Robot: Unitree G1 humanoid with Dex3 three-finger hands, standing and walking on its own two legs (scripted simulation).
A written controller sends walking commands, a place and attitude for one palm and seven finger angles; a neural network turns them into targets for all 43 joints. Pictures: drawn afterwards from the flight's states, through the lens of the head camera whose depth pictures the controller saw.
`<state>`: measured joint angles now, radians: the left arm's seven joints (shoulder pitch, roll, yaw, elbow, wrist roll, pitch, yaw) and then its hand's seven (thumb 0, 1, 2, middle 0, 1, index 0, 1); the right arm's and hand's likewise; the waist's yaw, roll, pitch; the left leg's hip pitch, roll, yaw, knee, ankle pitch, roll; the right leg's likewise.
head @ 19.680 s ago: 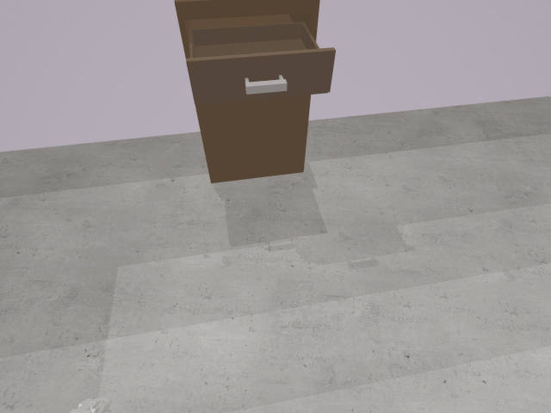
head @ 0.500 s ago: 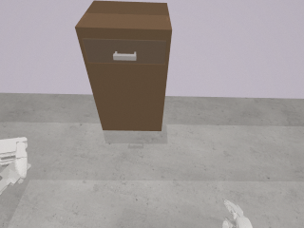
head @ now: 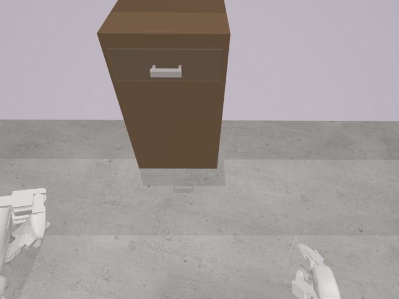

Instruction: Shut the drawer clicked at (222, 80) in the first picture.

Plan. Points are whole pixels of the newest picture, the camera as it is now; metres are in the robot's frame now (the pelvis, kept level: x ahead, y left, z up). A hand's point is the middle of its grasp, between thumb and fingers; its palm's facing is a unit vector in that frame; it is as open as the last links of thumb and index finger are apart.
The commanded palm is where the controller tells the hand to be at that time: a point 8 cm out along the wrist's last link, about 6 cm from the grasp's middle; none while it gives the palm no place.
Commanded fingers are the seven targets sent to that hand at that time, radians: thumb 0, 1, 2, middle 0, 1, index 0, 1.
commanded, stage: let the arm hang, fingers relaxed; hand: left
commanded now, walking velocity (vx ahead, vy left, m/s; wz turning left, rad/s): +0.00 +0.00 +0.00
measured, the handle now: (166, 69) +0.94 +0.19 -0.05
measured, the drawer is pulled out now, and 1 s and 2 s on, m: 0.00 0.00 0.00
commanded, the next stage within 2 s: look to check the result in 1.08 s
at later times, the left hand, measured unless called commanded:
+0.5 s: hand out of the picture -0.05 +0.22 -0.17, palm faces +0.01 -0.97 -0.26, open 4.6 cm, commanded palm none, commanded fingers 0.00 0.90 0.90 -0.32 -0.43 -0.32 -0.43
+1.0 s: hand out of the picture +0.04 +0.19 -0.16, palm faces +0.00 -0.98 -0.22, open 7.3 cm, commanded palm none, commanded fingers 0.00 0.90 0.90 -0.20 -0.30 -0.20 -0.30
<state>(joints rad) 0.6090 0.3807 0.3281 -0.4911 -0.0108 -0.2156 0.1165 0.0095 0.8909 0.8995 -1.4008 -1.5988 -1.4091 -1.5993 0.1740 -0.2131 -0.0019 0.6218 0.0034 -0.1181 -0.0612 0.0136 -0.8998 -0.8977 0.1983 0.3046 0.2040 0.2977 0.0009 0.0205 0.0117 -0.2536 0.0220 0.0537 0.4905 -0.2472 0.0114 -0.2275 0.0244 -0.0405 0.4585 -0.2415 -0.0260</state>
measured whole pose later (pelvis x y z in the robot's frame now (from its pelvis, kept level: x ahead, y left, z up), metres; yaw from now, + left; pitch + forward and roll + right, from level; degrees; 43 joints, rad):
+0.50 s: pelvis -0.02 +0.01 +0.00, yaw +1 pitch -1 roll -1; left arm 0.29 0.26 0.00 1.12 0.01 0.02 0.01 0.01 0.91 0.90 -0.68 -0.85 -0.68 -0.85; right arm 0.28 -0.21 0.00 1.10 -0.02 0.03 -0.02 0.01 -0.90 -0.90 0.20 0.30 0.20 0.30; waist 0.01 0.01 0.08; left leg -0.22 0.00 0.04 0.43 -0.19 0.02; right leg -0.19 0.01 -0.06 0.39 -0.19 -0.02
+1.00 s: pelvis -0.01 +0.01 +0.01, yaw +0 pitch -2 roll +0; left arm 0.17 0.19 0.01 1.12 0.02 -0.01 0.01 0.00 0.91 0.90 -0.20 -0.31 -0.21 -0.31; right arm 0.21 -0.19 -0.01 1.13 -0.02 0.00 -0.03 0.01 -0.90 -0.90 0.20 0.30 0.20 0.30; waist -0.01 0.02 0.03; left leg -0.17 0.00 0.06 0.37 -0.18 0.02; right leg -0.16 0.00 -0.04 0.38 -0.20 -0.02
